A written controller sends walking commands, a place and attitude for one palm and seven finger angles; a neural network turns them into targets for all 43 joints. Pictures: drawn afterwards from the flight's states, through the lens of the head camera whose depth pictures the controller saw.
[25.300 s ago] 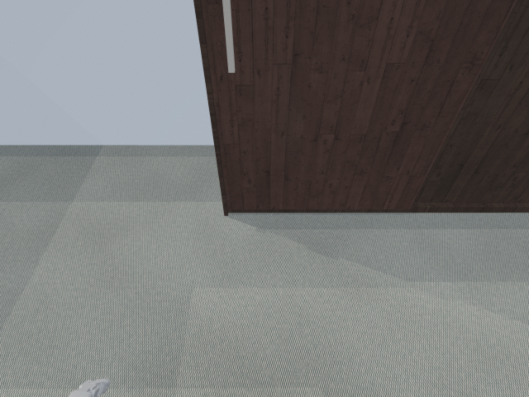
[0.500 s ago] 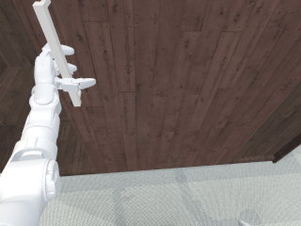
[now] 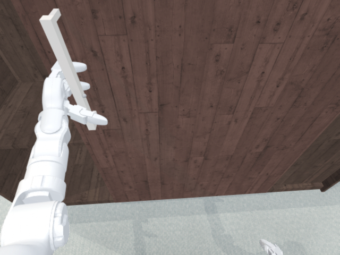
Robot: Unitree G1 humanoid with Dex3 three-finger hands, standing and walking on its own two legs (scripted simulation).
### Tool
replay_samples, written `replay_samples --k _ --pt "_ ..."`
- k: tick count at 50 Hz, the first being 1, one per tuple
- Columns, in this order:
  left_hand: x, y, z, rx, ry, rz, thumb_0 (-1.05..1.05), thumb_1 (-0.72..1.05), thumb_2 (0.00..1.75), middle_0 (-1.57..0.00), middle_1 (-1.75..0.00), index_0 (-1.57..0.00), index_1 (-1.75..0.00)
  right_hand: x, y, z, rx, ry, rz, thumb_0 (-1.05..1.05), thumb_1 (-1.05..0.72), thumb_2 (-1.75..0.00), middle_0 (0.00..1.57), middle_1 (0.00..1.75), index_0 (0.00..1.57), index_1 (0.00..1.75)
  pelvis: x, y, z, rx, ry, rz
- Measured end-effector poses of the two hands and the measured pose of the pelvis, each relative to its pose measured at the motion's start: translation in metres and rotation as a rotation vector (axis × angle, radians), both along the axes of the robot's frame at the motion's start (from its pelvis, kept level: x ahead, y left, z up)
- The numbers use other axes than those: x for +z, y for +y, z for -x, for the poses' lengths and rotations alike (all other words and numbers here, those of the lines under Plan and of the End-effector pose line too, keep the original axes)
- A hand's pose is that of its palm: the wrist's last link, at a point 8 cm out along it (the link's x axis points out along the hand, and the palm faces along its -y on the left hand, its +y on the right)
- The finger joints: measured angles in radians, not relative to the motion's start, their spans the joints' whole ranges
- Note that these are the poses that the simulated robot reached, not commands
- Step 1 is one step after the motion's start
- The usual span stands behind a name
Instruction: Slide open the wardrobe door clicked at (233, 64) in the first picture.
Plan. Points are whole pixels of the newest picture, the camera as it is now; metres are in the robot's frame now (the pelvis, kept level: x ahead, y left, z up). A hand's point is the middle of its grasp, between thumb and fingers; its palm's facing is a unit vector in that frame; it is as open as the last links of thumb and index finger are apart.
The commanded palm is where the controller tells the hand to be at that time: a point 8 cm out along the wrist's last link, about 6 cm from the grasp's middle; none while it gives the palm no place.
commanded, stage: slip the hand off the handle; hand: left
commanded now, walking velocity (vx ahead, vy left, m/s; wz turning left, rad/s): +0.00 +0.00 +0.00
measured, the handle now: (77, 80) +0.47 +0.24 +0.17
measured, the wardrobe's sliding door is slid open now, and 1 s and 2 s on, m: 0.49 0.49 0.49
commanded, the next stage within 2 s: draw the hand back to the body in 1.12 s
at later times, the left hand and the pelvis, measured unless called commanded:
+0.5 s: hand (51, 97) +0.42 +0.29 +0.15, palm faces +0.27 -0.95 -0.18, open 14.7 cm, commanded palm +0.38 +0.32 +0.16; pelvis +0.00 +0.00 +0.00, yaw +1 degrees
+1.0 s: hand (28, 135) +0.31 +0.29 +0.15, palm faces +0.30 -0.94 -0.15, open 14.7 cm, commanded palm +0.28 +0.32 +0.16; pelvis +0.00 +0.01 +0.00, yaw +2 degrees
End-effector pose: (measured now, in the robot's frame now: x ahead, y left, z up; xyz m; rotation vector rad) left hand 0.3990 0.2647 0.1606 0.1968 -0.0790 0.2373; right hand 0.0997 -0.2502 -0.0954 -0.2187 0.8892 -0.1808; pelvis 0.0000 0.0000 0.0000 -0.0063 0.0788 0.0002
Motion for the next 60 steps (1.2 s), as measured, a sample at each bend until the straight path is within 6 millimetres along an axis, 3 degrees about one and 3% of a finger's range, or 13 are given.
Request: replay_samples --k 7,16,24,29,35,50,60 --pt "0.000 0.022 0.005 0.045 0.012 0.025 -0.01 -0.55 0.20 -0.34 -1.21 -0.30 -1.18 0.006 -0.004 -0.011 -0.009 -0.025 0.014 0.01 -0.90 -0.90 0.21 0.30 0.20 0.30 0.001 -0.001 -0.004 -0.005 -0.001 0.001" --pt "0.005 0.064 0.019 0.075 0.019 -0.003 -0.01 -0.55 0.20 -0.27 -1.17 -0.26 -1.16 0.001 -0.012 0.002 -0.009 0.053 0.047 0.01 -0.90 -0.90 0.20 0.30 0.20 0.30 0.000 -0.001 -0.005 0.015 0.008 0.009" --pt "0.003 0.070 0.012 0.035 0.022 0.011 -0.01 -0.55 0.20 -0.27 -1.18 -0.25 -1.15 -0.003 -0.012 0.017 -0.020 0.106 0.064 0.01 -0.90 -0.90 0.20 0.30 0.20 0.30 -0.002 0.003 -0.004 0.022 0.028 0.014" --pt "0.001 0.064 0.019 0.009 -0.006 0.011 -0.01 -0.55 0.20 -0.26 -1.18 -0.25 -1.15 -0.003 -0.008 0.019 -0.037 0.091 0.041 0.02 -0.90 -0.90 0.20 0.30 0.20 0.30 -0.001 0.007 -0.008 0.004 0.029 0.013" --pt "-0.006 0.059 0.043 0.005 -0.008 0.029 -0.01 -0.55 0.20 -0.26 -1.16 -0.25 -1.15 -0.001 0.003 0.003 -0.037 0.022 0.007 0.02 -0.90 -0.90 0.20 0.30 0.20 0.30 -0.001 0.010 -0.011 -0.012 0.007 0.010" --pt "-0.001 0.072 0.122 0.063 -0.013 0.029 -0.01 -0.55 0.20 -0.25 -1.16 -0.25 -1.15 0.024 0.024 -0.066 0.099 -0.195 0.002 0.02 -0.90 -0.90 0.20 0.30 0.20 0.30 0.000 0.006 0.001 0.028 -0.050 0.012" --pt "-0.004 0.056 0.142 0.053 -0.017 0.019 -0.01 -0.55 0.20 -0.25 -1.16 -0.25 -1.15 0.030 0.030 -0.074 0.143 -0.254 -0.006 0.02 -0.90 -0.90 0.21 0.30 0.20 0.30 0.001 0.000 0.009 0.039 -0.074 0.007"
